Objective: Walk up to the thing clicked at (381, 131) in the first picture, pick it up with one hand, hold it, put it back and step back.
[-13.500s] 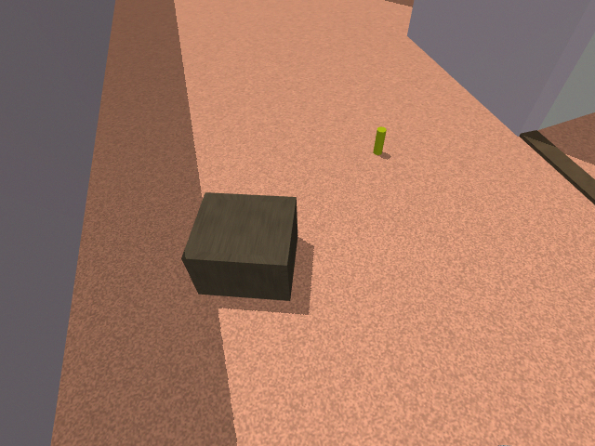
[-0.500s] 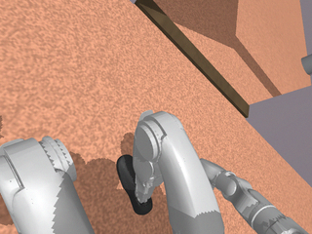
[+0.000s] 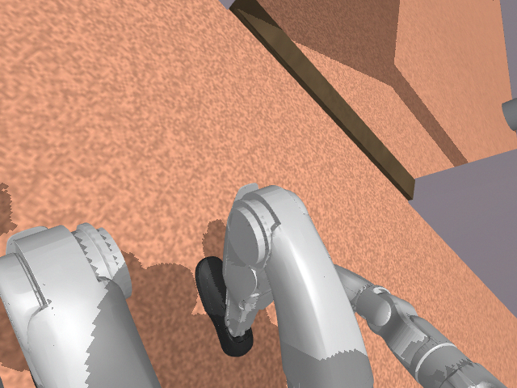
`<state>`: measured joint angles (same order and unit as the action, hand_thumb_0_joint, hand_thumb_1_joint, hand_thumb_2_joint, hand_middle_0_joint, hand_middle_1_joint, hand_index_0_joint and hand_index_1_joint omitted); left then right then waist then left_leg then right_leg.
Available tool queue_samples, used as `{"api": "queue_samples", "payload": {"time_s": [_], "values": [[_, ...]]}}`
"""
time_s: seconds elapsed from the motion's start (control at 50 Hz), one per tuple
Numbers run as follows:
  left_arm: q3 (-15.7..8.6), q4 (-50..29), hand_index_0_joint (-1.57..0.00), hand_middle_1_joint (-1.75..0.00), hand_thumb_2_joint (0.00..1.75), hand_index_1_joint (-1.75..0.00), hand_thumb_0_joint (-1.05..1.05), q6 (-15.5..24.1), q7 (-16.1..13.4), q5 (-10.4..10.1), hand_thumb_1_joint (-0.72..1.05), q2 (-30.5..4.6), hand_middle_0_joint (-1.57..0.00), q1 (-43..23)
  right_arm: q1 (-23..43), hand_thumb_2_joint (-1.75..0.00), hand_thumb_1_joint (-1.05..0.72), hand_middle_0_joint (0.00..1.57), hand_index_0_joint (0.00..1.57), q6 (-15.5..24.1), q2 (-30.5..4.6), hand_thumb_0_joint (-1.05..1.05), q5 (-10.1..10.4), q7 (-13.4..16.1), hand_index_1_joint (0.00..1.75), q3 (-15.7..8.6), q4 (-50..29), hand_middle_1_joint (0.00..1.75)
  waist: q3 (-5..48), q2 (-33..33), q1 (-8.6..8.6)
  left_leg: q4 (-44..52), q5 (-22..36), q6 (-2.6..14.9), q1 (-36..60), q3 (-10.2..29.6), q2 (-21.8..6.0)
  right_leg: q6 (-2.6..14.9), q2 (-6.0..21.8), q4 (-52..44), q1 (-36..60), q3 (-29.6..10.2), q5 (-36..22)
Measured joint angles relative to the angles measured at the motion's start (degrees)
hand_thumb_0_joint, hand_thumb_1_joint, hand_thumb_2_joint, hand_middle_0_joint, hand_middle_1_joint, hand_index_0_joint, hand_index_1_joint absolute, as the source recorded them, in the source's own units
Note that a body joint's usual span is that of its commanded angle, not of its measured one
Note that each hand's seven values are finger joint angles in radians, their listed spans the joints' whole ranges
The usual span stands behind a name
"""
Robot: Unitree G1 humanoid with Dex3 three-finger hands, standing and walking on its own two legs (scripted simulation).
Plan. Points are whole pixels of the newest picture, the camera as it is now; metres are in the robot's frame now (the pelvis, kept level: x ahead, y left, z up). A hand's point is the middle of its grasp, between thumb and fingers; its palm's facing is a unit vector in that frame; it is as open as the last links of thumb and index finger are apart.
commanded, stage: settle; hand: left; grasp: from the side
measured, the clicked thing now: out of the picture +0.40 +0.29 -0.20
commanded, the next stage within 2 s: lift in 1.76 s
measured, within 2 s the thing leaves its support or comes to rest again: neither
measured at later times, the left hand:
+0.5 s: hand out of the picture +0.38 +0.30 -0.08, palm faces +0.34 -0.94 -0.03, open 6.1 cm
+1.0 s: hand out of the picture +0.39 +0.29 +0.01, palm faces +0.32 -0.95 -0.08, open 6.1 cm
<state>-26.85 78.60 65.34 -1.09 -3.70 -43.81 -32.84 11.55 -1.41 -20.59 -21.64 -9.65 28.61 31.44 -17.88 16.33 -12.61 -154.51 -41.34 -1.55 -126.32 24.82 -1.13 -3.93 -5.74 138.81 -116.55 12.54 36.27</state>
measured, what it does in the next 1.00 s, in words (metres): rises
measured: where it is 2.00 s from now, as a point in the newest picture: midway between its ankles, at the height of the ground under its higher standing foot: (166, 361)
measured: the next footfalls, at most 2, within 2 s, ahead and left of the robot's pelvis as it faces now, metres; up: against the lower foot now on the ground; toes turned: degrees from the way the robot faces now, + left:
none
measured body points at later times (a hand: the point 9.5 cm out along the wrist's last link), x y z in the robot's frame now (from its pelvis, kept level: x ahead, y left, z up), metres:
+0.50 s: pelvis +0.01 -0.01 +0.02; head +0.18 +0.17 +0.40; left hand +0.36 +0.35 -0.07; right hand +0.22 -0.23 -0.04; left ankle +0.08 +0.12 -0.24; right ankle +0.14 -0.14 -0.24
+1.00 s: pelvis +0.02 -0.03 +0.06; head +0.21 +0.08 +0.45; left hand +0.37 +0.34 +0.01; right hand +0.23 -0.25 -0.06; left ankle +0.08 +0.12 -0.24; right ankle +0.14 -0.14 -0.24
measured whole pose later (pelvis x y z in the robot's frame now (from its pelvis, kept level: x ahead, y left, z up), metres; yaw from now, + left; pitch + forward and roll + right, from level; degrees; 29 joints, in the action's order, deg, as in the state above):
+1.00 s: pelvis +0.02 -0.03 +0.06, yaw +9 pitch +29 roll -8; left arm -21.1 44.6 36.8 9.9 -8.2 -25.8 -27.3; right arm -0.7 -4.6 -16.9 -5.5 -5.5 5.9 35.9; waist 2.9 1.6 -5.9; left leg -138.8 -40.2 -3.0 -128.3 11.7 -1.8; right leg -2.6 -0.3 134.0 -123.2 4.0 40.2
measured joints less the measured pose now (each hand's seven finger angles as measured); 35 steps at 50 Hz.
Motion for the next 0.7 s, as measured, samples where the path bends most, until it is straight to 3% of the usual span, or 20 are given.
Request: {"api": "queue_samples", "payload": {"time_s": [0.2, 0.34, 0.42, 0.7], "values": [[2.08, -9.05, -0.91, -1.06, 1.05, -1.09, 0.05, -4.58, 0.58, 0.73, 0.14, 1.78, -0.99, 2.16, -2.08, -0.90, -0.89, 0.21, 0.21, -0.76, 0.70, 0.00, 1.73, -0.55, 0.30, -3.46, 0.46, 0.29, 2.82, -1.99, 1.17, 1.48, 0.41, 0.01, -0.78, -1.39, 0.13, 0.47, 0.88, -0.47, -0.66, -0.68, 0.40], [4.50, -16.70, -0.92, -1.05, 1.05, -1.09, 0.05, -9.79, 1.43, -1.00, 0.14, 5.41, -0.99, 4.30, -4.46, -0.89, -0.88, 0.21, 0.21, -0.87, 0.95, 0.00, 4.50, -0.79, 0.30, -7.29, 1.47, 0.29, 6.80, -4.71, 2.53, 3.52, 1.02, 0.19, -1.69, -3.45, 0.05, 0.52, 1.78, -1.09, -1.74, -1.91, 0.75], [5.73, -20.86, -0.92, -1.05, 1.05, -1.09, 0.05, -12.78, 2.27, -1.01, 0.14, 7.82, -0.99, 5.35, -5.82, -0.89, -0.88, 0.21, 0.21, -1.23, 1.35, 0.00, 6.25, -0.71, 0.30, -9.83, 2.00, 0.29, 9.17, -6.37, 3.41, 4.91, 1.48, 0.26, -2.27, -4.86, 0.00, 0.92, 2.37, -1.46, -2.56, -2.75, 1.00], [6.97, -31.12, -0.92, -1.04, 1.05, -1.09, 0.05, -22.79, 6.23, -3.15, 0.14, 14.06, -1.00, 7.02, -10.09, -0.89, -0.87, 0.21, 0.21, -2.84, 3.54, 0.00, 12.46, 1.36, 0.30, -17.27, 3.34, 0.29, 16.61, -11.83, 5.56, 10.69, 1.90, -0.13, -3.43, -9.94, -0.21, 0.77, 4.39, -3.14, -5.56, -6.26, 2.44]]}}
